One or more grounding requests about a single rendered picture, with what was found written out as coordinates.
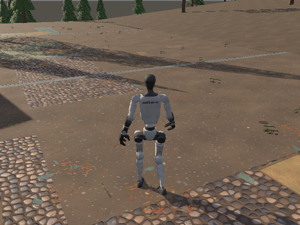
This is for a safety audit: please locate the right robot shin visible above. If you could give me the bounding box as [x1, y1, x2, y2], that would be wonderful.
[156, 156, 165, 189]

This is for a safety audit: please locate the right robot hand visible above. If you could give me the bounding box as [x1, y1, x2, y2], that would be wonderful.
[164, 123, 175, 130]

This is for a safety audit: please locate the right robot foot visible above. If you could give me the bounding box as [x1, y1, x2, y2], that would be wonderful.
[157, 186, 167, 195]

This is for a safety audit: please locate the left robot upper arm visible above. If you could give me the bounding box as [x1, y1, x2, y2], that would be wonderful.
[127, 95, 140, 121]

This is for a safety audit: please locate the robot left forearm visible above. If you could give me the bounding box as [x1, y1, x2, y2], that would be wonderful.
[121, 114, 132, 135]

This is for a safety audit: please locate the robot right forearm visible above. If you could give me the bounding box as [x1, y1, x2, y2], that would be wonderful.
[168, 112, 175, 125]

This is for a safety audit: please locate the left robot hand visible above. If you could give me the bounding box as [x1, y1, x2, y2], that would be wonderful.
[119, 133, 130, 146]

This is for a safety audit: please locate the right robot upper arm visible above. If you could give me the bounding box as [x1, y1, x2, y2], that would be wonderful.
[160, 94, 173, 119]

